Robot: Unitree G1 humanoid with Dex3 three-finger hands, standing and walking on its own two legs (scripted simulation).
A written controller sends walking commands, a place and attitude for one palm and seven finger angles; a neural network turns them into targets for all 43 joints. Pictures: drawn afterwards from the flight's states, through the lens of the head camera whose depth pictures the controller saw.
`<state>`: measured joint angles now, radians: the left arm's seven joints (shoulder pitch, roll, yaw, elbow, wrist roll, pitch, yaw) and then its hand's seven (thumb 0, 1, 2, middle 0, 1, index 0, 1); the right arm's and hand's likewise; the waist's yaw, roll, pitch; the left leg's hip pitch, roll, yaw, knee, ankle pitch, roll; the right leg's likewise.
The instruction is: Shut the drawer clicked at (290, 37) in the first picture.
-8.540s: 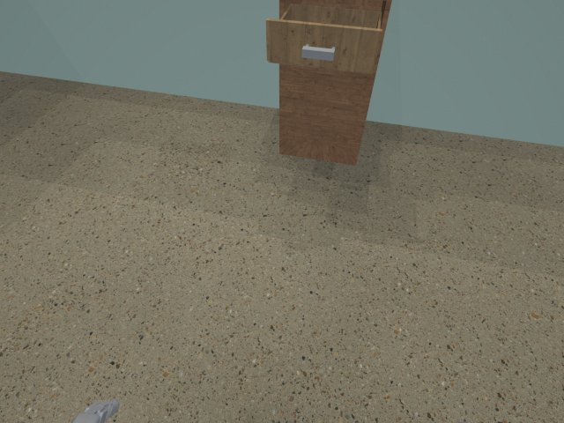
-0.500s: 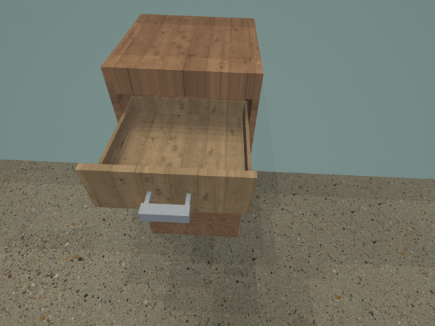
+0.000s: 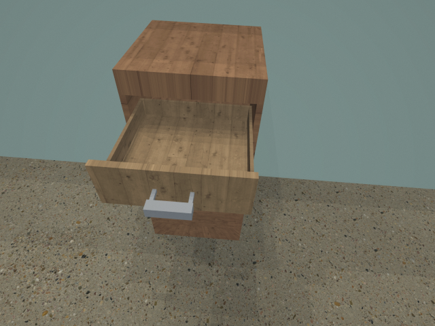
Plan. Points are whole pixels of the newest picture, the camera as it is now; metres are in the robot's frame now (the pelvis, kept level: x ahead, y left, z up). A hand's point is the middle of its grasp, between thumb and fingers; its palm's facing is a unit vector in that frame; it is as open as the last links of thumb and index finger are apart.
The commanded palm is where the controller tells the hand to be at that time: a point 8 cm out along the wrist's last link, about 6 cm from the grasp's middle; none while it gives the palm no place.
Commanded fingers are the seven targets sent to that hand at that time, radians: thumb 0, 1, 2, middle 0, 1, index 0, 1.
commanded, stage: look again from close up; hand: left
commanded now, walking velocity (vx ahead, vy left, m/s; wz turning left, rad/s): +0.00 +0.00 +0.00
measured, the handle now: (171, 202) +0.39 +0.14 -0.02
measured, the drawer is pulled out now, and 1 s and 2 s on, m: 0.30 0.30 0.30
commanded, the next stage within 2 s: shuffle to correct the standing spot in 0.30 s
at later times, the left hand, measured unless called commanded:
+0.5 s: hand out of the picture -0.06 +0.13 -0.18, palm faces +0.09 -0.99 -0.13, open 7.4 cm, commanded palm none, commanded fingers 0.00 0.90 0.90 -0.20 -0.30 -0.20 -0.30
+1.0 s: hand out of the picture -0.04 +0.15 -0.19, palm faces +0.04 -0.99 -0.11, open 7.4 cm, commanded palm none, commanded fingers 0.00 0.90 0.90 -0.20 -0.30 -0.20 -0.30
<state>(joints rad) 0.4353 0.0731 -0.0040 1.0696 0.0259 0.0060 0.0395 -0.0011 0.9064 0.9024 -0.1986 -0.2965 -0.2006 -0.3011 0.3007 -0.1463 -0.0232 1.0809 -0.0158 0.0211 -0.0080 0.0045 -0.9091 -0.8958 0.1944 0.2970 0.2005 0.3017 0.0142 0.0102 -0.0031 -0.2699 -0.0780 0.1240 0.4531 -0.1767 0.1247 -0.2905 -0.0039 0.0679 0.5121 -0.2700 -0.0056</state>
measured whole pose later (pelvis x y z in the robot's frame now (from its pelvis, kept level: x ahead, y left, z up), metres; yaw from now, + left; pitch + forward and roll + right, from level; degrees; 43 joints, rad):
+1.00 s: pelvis -0.02 +0.00 +0.00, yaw -3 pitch +0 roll +0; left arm 0.43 0.14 0.03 1.02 0.03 -0.01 0.03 0.00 0.90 0.90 -0.20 -0.30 -0.20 -0.30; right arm 0.33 -0.13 -0.04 1.03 -0.03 -0.03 -0.01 0.00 -0.91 -0.90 0.19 0.30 0.20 0.30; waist 0.02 -0.08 -0.03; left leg -0.24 0.01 0.08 0.54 -0.30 0.04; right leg -0.33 0.02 0.01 0.64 -0.36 -0.06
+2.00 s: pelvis +0.08 -0.06 -0.01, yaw -2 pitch +0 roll +1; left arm 0.29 0.21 0.01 0.95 0.02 0.01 0.05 0.00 0.91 0.90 -0.20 -0.30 -0.20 -0.30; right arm 0.13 -0.16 -0.02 0.88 -0.02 0.02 0.00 0.00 -0.91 -0.90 0.20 0.30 0.20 0.30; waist 0.05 0.00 0.08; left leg -0.40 0.00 0.14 0.64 -0.24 0.07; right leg -0.25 -0.05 0.00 0.65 -0.37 0.00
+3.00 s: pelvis -0.12 -0.04 +0.00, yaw -2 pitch -2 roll +0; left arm 0.36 0.12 0.00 1.04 0.01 0.02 0.03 0.00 0.91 0.90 -0.20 -0.30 -0.20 -0.30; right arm 0.35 -0.12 -0.01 1.07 -0.03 0.02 -0.01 0.00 -0.91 -0.90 0.20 0.30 0.20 0.30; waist -0.01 0.00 0.00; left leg -0.30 -0.02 0.05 0.49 -0.19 0.04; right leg -0.26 0.05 -0.01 0.52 -0.28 -0.05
